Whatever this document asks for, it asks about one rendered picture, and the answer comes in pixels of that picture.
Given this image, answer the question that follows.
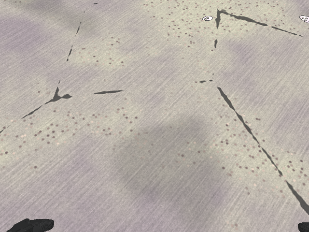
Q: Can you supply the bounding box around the left robot hand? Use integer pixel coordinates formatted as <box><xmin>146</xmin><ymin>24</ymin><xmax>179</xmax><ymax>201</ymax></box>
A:
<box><xmin>7</xmin><ymin>218</ymin><xmax>54</xmax><ymax>232</ymax></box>

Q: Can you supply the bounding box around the right robot hand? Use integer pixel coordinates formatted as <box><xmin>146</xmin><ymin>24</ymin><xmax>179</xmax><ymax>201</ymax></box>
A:
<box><xmin>297</xmin><ymin>222</ymin><xmax>309</xmax><ymax>232</ymax></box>

